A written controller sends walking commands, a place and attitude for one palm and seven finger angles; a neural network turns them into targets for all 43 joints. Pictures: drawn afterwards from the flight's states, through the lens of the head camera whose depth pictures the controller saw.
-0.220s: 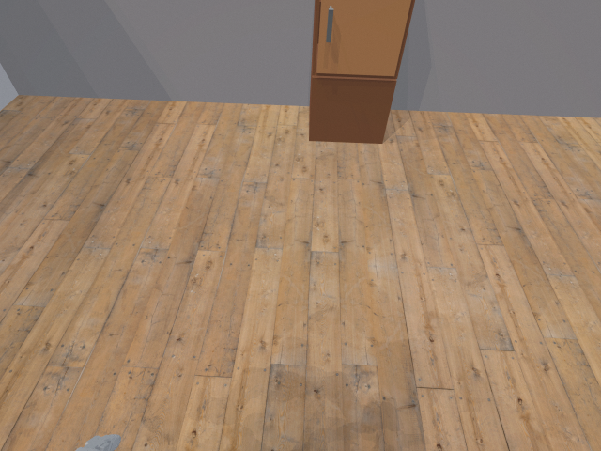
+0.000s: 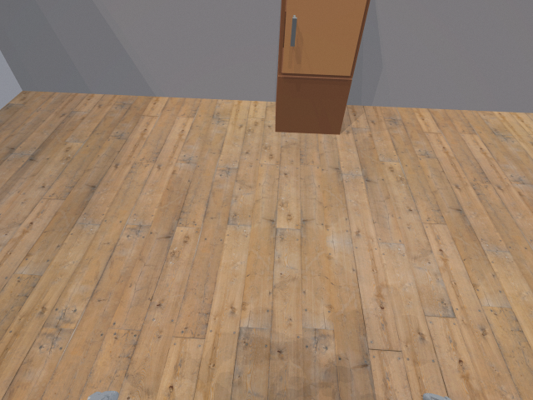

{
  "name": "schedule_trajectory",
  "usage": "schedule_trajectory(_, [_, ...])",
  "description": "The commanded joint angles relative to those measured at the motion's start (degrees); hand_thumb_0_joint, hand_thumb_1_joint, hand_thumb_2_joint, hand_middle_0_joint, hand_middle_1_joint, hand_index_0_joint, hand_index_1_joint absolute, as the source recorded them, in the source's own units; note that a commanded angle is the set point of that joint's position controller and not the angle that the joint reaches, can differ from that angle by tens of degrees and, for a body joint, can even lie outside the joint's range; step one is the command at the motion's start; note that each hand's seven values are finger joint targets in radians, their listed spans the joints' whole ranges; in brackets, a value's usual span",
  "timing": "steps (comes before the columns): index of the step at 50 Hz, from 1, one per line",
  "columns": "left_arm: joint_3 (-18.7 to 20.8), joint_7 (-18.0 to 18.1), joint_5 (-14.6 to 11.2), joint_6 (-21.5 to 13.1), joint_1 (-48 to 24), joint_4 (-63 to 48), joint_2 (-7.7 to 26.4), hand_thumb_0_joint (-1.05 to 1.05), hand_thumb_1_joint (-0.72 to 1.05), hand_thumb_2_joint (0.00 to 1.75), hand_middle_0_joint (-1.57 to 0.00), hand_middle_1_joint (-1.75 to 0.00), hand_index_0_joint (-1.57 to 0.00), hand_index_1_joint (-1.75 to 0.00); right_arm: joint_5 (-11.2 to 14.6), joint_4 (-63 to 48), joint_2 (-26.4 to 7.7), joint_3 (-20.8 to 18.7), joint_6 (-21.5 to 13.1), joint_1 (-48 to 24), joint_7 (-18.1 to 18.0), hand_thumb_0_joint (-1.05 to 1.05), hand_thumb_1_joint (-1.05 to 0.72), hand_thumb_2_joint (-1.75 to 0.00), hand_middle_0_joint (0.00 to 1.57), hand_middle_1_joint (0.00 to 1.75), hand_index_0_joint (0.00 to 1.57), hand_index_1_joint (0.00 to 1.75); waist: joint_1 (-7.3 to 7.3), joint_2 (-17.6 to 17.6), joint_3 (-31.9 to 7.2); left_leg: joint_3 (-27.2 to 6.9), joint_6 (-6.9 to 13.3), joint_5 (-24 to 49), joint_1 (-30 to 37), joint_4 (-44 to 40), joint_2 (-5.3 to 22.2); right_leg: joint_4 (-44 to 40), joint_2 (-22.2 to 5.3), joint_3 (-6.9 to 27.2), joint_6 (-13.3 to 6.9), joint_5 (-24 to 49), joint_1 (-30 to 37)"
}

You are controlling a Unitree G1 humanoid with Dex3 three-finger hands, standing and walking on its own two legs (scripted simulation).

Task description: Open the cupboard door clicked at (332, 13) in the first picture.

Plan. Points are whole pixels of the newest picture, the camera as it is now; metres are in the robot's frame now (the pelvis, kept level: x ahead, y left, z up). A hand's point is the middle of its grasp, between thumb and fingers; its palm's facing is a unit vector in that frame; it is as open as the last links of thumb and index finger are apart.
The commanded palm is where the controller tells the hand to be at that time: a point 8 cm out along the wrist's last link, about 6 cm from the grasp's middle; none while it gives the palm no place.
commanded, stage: stand and wait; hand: left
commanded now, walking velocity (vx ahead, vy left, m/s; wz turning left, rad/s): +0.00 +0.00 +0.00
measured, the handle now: (293, 30) +1.85 -0.03 -0.11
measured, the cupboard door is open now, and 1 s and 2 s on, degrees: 0 0 0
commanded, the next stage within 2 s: look at it before walking up in 0.60 s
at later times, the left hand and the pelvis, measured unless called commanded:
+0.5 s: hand out of the picture +0.06 +0.24 -0.15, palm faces -0.03 -0.94 -0.33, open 7.4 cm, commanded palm none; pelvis -0.01 -0.01 +0.00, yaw +0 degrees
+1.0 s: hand out of the picture +0.07 +0.23 -0.15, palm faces -0.03 -0.94 -0.33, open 7.4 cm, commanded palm none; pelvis -0.01 -0.02 +0.01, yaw +0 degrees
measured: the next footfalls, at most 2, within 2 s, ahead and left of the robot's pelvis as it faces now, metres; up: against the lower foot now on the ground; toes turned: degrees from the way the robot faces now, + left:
none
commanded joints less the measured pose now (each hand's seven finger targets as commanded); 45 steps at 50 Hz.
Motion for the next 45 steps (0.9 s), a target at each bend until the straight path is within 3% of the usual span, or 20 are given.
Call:
schedule_trajectory(1, [3.16,0.97,0.28,-1.42,-2.97,-3.54,11.76,0.0,0.9,0.9,-0.2,-0.3,-0.2,-0.3,-0.03,-3.26,-12.28,-2.94,-1.14,-2.81,-1.1,0.0,-0.9,-0.9,0.2,0.3,0.2,0.3,-0.56,0.6,-1.98,-5.25,1.87,11.27,0.09,-5.5,6.51,-4.69,-5.33,4.25,-2.7,10.45,0.51])
schedule_trajectory(8, [3.16,0.92,0.18,-1.56,-2.52,-2.06,11.69,0.0,0.9,0.9,-0.2,-0.3,-0.2,-0.3,0.07,-1.52,-12.28,-2.67,-1.16,-2.7,-1.09,0.0,-0.9,-0.9,0.2,0.3,0.2,0.3,-0.48,1.17,-2.74,-5.26,1.55,10.66,0.73,-6.25,6.68,-6.01,-5.66,4.71,-2.83,10.33,1.5])
schedule_trajectory(21, [3.02,0.84,0.13,-1.57,-2.43,0.53,11.98,0.0,0.9,0.9,-0.2,-0.3,-0.2,-0.3,0.23,1.65,-12.83,-2.36,-1.0,-1.33,-0.97,0.0,-0.9,-0.9,0.2,0.3,0.2,0.3,-0.48,0.51,-0.67,-5.8,1.17,6.62,0.01,-8.29,6.91,-8.41,-5.65,5.57,-2.87,5.51,0.72])
schedule_trajectory(45, [3.07,0.94,0.22,-1.79,-2.66,1.2,11.9,0.0,0.9,0.9,-0.2,-0.3,-0.2,-0.3,0.28,2.88,-12.55,-2.25,-1.11,-1.16,-1.02,0.0,-0.9,-0.9,0.2,0.3,0.2,0.3,-0.42,1.12,-1.36,-5.43,0.81,10.02,1.83,-8.81,7.42,-8.77,-5.65,5.84,-2.91,9.88,1.39])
